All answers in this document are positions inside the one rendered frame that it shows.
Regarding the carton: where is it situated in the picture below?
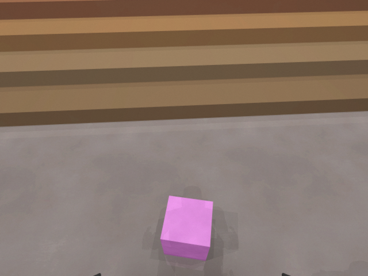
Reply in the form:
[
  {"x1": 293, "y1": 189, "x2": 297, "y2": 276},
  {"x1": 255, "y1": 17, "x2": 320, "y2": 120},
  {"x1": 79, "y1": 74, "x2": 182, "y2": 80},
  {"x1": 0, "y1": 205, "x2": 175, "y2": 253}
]
[{"x1": 160, "y1": 196, "x2": 213, "y2": 261}]

